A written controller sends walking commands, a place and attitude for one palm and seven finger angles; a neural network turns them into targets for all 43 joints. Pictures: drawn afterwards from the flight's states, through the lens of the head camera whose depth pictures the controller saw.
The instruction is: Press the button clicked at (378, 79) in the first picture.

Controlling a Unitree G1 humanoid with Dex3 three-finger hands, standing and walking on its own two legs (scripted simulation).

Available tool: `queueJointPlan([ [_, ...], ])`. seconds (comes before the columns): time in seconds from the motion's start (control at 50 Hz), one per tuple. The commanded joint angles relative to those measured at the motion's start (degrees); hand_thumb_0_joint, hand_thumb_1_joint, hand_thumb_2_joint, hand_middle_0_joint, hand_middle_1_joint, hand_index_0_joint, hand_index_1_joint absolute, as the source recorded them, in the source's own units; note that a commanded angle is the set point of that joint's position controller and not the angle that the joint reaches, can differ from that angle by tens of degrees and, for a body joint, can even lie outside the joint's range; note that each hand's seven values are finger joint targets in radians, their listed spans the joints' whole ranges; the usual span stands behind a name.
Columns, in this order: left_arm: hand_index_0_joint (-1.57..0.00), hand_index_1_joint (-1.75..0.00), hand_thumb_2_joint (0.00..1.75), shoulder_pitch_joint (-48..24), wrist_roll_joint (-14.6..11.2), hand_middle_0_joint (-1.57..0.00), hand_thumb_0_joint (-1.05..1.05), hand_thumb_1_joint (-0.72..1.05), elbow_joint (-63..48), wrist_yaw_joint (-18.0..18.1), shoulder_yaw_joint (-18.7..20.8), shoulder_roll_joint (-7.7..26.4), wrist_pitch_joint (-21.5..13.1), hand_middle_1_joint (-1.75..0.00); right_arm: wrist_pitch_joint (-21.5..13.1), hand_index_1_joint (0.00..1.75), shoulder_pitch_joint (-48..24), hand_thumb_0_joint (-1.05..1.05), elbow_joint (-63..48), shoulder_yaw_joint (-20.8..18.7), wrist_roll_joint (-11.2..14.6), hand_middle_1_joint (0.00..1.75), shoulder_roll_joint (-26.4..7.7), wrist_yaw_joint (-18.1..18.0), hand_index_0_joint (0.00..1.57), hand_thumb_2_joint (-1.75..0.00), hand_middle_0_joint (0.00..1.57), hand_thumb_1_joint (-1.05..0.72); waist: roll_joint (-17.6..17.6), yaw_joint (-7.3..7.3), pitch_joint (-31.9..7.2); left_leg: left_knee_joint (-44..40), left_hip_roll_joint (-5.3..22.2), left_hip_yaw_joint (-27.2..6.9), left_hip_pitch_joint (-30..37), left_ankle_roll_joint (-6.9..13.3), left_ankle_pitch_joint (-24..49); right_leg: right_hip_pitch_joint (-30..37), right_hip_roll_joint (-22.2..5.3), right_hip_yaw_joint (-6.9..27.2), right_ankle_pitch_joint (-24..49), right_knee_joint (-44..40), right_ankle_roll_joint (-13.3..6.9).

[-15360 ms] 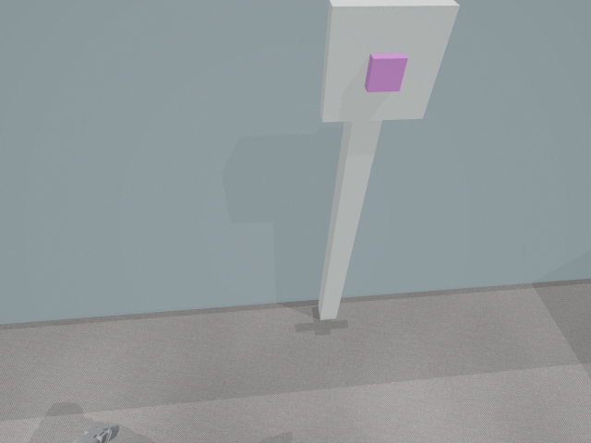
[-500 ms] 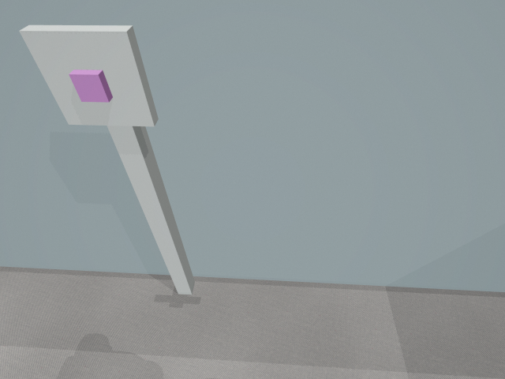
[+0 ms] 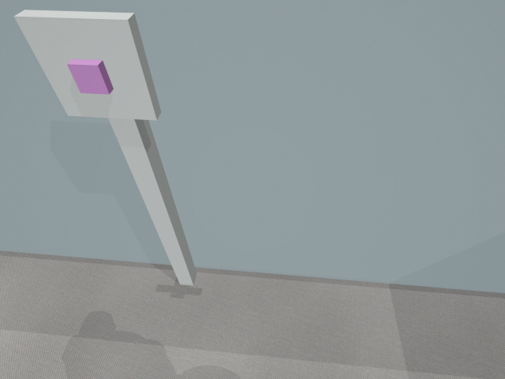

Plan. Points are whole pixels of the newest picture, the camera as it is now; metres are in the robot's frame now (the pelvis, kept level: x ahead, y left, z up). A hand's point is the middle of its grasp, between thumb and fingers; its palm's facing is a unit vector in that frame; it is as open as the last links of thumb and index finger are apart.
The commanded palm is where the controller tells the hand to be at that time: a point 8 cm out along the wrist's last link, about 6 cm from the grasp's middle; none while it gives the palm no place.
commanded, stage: shuffle to correct the standing spot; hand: left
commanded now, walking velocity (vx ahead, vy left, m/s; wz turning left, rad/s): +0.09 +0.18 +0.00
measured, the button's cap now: (92, 76) +0.56 +0.33 +0.20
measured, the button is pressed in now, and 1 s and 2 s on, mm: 0 0 0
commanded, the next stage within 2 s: come to a stop and stand still in 0.68 s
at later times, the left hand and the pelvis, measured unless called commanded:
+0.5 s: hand out of the picture +0.07 +0.22 -0.17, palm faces +0.09 -0.96 -0.28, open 7.4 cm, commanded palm none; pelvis +0.04 +0.03 -0.01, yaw +1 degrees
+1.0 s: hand out of the picture +0.13 +0.32 -0.17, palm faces +0.06 -0.96 -0.27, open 7.4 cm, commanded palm none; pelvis +0.08 +0.12 -0.01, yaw +1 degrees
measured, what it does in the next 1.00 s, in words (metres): steps to the left: left foot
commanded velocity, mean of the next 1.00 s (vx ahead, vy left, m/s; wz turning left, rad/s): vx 0.04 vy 0.09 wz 0.00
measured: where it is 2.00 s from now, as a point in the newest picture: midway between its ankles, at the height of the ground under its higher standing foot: outside the picture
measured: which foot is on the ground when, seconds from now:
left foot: down 0.00-0.42, up 0.44-0.74, down 0.76-1.00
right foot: down 0.00-0.74, up 0.76-1.00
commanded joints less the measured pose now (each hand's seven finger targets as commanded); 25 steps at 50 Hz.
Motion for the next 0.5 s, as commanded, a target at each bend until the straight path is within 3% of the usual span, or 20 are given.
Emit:
queueJointPlan([
  [0.0, -0.2, -0.3, 0.9, 3.52, -0.14, -0.2, 0.0, 0.9, -1.99, 0.24, 2.19, 8.91, -0.72, -0.3, 0.33, 0.3, 2.73, 0.0, -2.23, -0.6, -0.15, 0.3, -3.93, 0.37, 0.2, -0.9, 0.2, -0.9, -4.48, 0.05, 3.03, -1.23, 2.14, -2.22, -6.51, 0.22, -1.0, 0.57, -9.02, 10.83, 0.04, -8.08, -5.08],
  [0.08, -0.2, -0.3, 0.9, 4.23, 0.03, -0.2, 0.0, 0.9, -2.87, 0.35, 3.41, 10.63, -0.48, -0.3, 0.77, 0.3, 2.43, 0.0, -2.99, -0.92, -0.17, 0.3, -3.49, 0.56, 0.2, -0.9, 0.2, -0.9, -8.56, 0.33, 3.6, 3.11, 0.98, -0.62, -8.28, -0.39, -3.28, 0.57, -13.26, 14.79, 0.67, -10.5, -7.42],
  [0.12, -0.2, -0.3, 0.9, 3.36, 0.18, -0.2, 0.0, 0.9, -3.47, 0.49, 3.88, 10.74, -0.33, -0.3, 0.63, 0.3, 3.29, 0.0, -3.0, -1.08, -0.13, 0.3, -3.42, 0.58, 0.2, -0.9, 0.2, -0.9, -7.87, -0.07, 3.4, 1.64, 1.13, -0.88, -7.04, -0.27, -1.63, 0.28, -13.0, 13.31, 4.5, -8.26, -7.44],
  [0.16, -0.2, -0.3, 0.9, 2.6, 0.15, -0.2, 0.0, 0.9, -4.25, 0.48, 4.1, 9.96, 0.05, -0.3, 0.24, 0.3, 4.53, 0.0, -2.73, -1.1, -0.13, 0.3, -3.96, 0.59, 0.2, -0.9, 0.2, -0.9, -3.88, -0.36, 2.59, -1.76, 2.21, -2.2, -4.11, 0.37, 4.2, -0.73, -10.25, 9.25, 6.34, -3.43, -5.93],
  [0.18, -0.2, -0.3, 0.9, 2.18, 0.17, -0.2, 0.0, 0.9, -4.59, 0.39, 3.99, 8.96, 0.31, -0.3, 0.07, 0.3, 5.3, 0.0, -2.59, -1.29, -0.24, 0.3, -5.13, 0.52, 0.2, -0.9, 0.2, -0.9, 0.65, -0.48, 1.99, -2.88, 4.3, -4.26, -2.18, 1.37, 9.43, -1.78, -7.5, 5.7, 5.43, 0.21, -4.6],
  [0.22, -0.2, -0.3, 0.9, 0.69, 0.44, -0.2, 0.0, 0.9, -5.67, 0.31, 3.19, 6.04, 0.79, -0.3, 0.14, 0.3, 6.84, 0.0, -2.78, -1.77, -0.29, 0.3, -7.59, 0.14, 0.2, -0.9, 0.2, -0.9, 10.18, -0.82, 1.68, -5.67, 10.55, -11.04, 1.93, 6.08, 22.21, -7.37, -1.19, -2.34, -5.3, 9.09, -1.81],
  [0.24, -0.2, -0.3, 0.9, -0.55, 0.48, -0.2, 0.0, 0.9, -6.13, 0.36, 2.93, 5.19, 1.0, -0.3, 0.32, 0.3, 7.25, 0.0, -2.93, -1.85, -0.34, 0.3, -7.53, -0.11, 0.2, -0.9, 0.2, -0.9, 11.79, -1.17, 3.19, -6.88, 12.09, -12.42, 3.05, 8.16, 26.38, -11.26, -0.13, -2.83, -13.67, 12.95, -1.29],
  [0.28, -0.2, -0.3, 0.9, -1.51, 0.22, -0.2, 0.0, 0.9, -6.78, 0.22, 2.86, 4.92, 1.17, -0.3, 0.44, 0.3, 6.89, 0.0, -3.83, -1.61, -0.49, 0.3, -7.05, -0.24, 0.2, -0.9, 0.2, -0.9, 9.34, -1.02, 3.35, -6.55, 12.83, -13.1, 3.49, 10.67, 30.74, -13.1, -0.84, -2.14, -17.9, 17.07, -1.66],
  [0.32, -0.2, -0.3, 0.9, 0.51, 0.2, -0.2, 0.0, 0.9, -6.22, 0.0, 2.99, 4.28, 0.78, -0.3, 0.48, 0.3, 4.46, 0.0, -4.99, -1.74, -0.53, 0.3, -7.02, -0.18, 0.2, -0.9, 0.2, -0.9, 6.55, 0.65, 1.98, -3.44, 11.58, -10.27, 1.91, 10.22, 33.51, -8.71, -1.26, -2.71, -12.59, 12.83, -2.11],
  [0.34, -0.2, -0.3, 0.9, 2.69, 0.15, -0.2, 0.0, 0.9, -5.65, -0.02, 3.14, 3.91, 0.61, -0.3, 0.56, 0.3, 3.06, 0.0, -5.42, -1.86, -0.44, 0.3, -7.25, -0.14, 0.2, -0.9, 0.2, -0.9, 4.92, 1.95, 0.98, -1.47, 10.2, -8.6, -0.19, 8.99, 31.6, -4.29, -1.39, -3.03, -6.84, 7.98, -2.11],
  [0.36, -0.2, -0.3, 0.9, 6.12, 0.14, -0.2, 0.0, 0.9, -4.67, 0.07, 3.48, 4.32, 0.21, -0.3, 0.49, 0.3, 1.59, 0.0, -6.1, -2.02, -0.16, 0.3, -7.39, -0.16, 0.2, -0.9, 0.2, -0.9, 2.55, 3.77, -0.59, 2.18, 8.46, -6.79, -3.11, 7.08, 28.65, 1.87, -2.64, -1.84, 1.18, 2.03, -2.64],
  [0.38, -0.2, -0.3, 0.9, 9.55, 0.44, -0.2, 0.0, 0.9, -3.72, 0.48, 4.16, 7.81, -0.47, -0.3, 0.29, 0.3, 1.19, 0.0, -6.88, -2.11, 0.42, 0.3, -6.25, 0.03, 0.2, -0.9, 0.2, -0.9, -5.98, 4.87, -2.65, 9.79, 4.05, -2.6, -11.05, 3.91, 19.27, 11.08, -9.94, 7.91, 11.7, -1.93, -5.23],
  [0.4, -0.2, -0.3, 0.9, 13.34, 0.5, -0.2, 0.0, 0.9, -3.05, 0.88, 5.33, 12.48, -0.8, -0.3, 0.16, 0.3, -0.53, 0.0, -8.68, -2.12, 0.44, 0.3, -4.39, 0.37, 0.2, -0.9, 0.2, -0.9, -16.94, 5.8, -2.73, 20.56, -1.79, 1.36, -22.44, 0.51, -4.36, 17.61, -23.46, 23.94, 27.86, -7.24, -11.34],
  [0.42, -0.2, -0.3, 0.9, 14.7, 0.04, -0.2, 0.0, 0.9, -2.8, 1.15, 5.46, 13.08, -1.08, -0.3, 0.76, 0.3, -2.35, 0.0, -9.36, -2.35, -0.03, 0.3, -5.46, 0.13, 0.2, -0.9, 0.2, -0.9, -12.35, 5.92, -2.33, 29.35, -0.89, -2.6, -24.88, -0.89, -18.12, 16.81, -29.27, 26.99, 38.52, -8.96, -16.39],
  [0.44, -0.2, -0.3, 0.9, 12.63, 0.31, -0.2, 0.0, 0.9, -3.13, 1.63, 5.71, 12.46, -1.29, -0.3, 1.02, 0.3, -3.19, 0.0, -9.11, -2.52, -0.18, 0.3, -5.0, 0.29, 0.2, -0.9, 0.2, -0.9, -13.23, 5.39, -0.9, 33.77, 1.18, -6.0, -26.65, -0.93, -17.0, 14.95, -27.34, 24.07, 38.62, -8.03, -16.88],
  [0.46, -0.2, -0.3, 0.9, 10.11, 0.5, -0.2, 0.0, 0.9, -4.13, 1.81, 5.44, 11.11, -1.14, -0.3, 1.34, 0.3, -4.01, 0.0, -9.0, -2.67, -0.3, 0.3, -4.51, 0.72, 0.2, -0.9, 0.2, -0.9, -13.27, 4.88, 1.27, 36.08, 1.84, -6.36, -28.01, -1.12, -14.96, 11.78, -25.43, 20.64, 34.21, -8.83, -15.42],
  [0.48, -0.2, -0.3, 0.9, 7.29, 0.62, -0.2, 0.0, 0.9, -5.25, 1.67, 5.14, 10.69, -0.93, -0.3, 1.64, 0.3, -3.95, 0.0, -8.91, -2.7, -0.31, 0.3, -4.1, 1.29, 0.2, -0.9, 0.2, -0.9, -12.89, 3.35, 2.35, 37.12, 2.59, -6.25, -27.73, -1.26, -12.46, 8.86, -23.09, 16.42, 29.97, -9.21, -13.74],
])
